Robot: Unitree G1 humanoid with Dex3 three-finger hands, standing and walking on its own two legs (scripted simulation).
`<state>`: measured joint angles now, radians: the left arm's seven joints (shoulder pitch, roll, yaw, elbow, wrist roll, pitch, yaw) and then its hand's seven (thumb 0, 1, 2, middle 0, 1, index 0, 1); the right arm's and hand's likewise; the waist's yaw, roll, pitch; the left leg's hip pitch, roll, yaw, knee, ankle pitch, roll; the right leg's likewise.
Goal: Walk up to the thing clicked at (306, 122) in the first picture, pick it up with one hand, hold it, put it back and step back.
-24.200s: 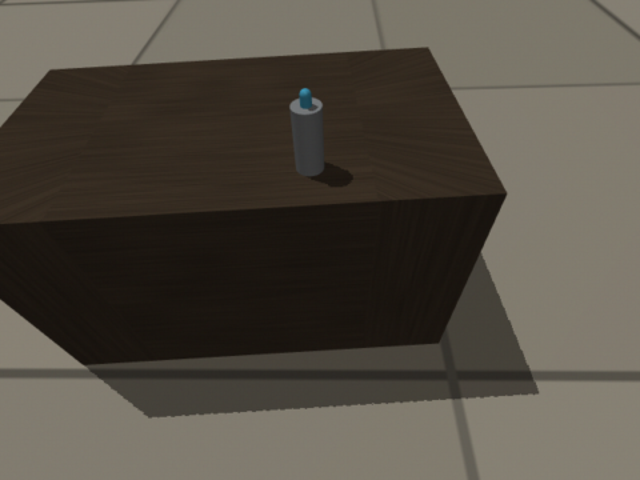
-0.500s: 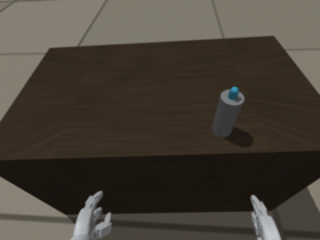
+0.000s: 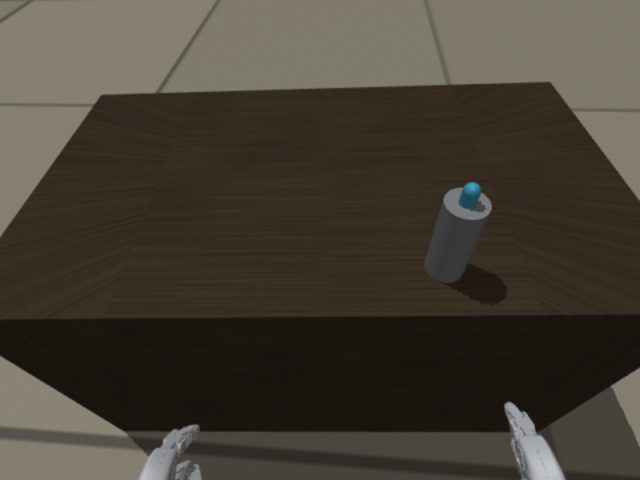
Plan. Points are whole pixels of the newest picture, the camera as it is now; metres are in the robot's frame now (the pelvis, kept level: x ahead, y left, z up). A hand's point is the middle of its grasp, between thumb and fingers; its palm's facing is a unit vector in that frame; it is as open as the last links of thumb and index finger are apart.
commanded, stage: home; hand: right
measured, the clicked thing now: (457, 230) +0.46 -0.17 +0.03
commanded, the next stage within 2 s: stand in 1.80 s
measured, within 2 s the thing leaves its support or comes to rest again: neither
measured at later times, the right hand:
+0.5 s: hand out of the picture +0.03 -0.26 -0.14, palm faces -0.06 +0.93 -0.36, open 17.4 cm
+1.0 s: hand out of the picture +0.06 -0.25 -0.14, palm faces -0.05 +0.93 -0.35, open 17.3 cm
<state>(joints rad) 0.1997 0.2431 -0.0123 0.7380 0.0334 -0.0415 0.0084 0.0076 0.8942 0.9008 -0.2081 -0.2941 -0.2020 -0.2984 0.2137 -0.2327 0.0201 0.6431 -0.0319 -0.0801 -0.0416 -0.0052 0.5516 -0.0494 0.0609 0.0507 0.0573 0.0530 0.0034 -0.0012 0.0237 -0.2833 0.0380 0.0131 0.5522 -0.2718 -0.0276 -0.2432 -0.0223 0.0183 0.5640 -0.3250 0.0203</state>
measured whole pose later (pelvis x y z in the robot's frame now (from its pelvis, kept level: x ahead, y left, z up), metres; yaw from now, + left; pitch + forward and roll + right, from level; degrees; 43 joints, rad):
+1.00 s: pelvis -0.01 +0.00 +0.01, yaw +0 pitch -3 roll +0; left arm 0.14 0.36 -0.01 1.13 0.01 0.00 -0.01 0.00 0.90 0.90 -0.21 -0.29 -0.20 -0.30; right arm 0.14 -0.36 0.03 1.12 -0.01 -0.01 0.00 0.00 0.50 -0.08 0.07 0.06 0.06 0.06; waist 0.00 -0.01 0.04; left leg -0.15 0.04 0.01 0.36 -0.16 -0.02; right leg -0.10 -0.02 0.01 0.35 -0.21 0.03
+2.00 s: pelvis +0.00 +0.01 +0.02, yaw +0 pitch -2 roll +0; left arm 0.13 0.35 0.00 1.12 0.01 0.00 -0.01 0.00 0.90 0.90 -0.21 -0.29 -0.20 -0.30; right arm 0.12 -0.35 0.01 1.13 -0.01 -0.01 0.00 0.00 0.45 -0.13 0.10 0.10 0.10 0.10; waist 0.00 -0.01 0.04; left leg -0.13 0.02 0.02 0.34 -0.16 -0.01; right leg -0.08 -0.04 0.01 0.32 -0.20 0.04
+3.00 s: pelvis +0.00 +0.02 +0.02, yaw +1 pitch -2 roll +0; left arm 0.14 0.35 0.00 1.11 0.01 0.00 -0.01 0.00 0.90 0.90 -0.21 -0.30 -0.20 -0.30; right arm 0.12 -0.35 0.00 1.13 -0.01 -0.01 0.01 0.01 -0.91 -0.90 0.21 0.30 0.20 0.30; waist 0.00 0.00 0.05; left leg -0.13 0.01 0.01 0.33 -0.17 -0.01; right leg -0.07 -0.05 0.01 0.31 -0.21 0.04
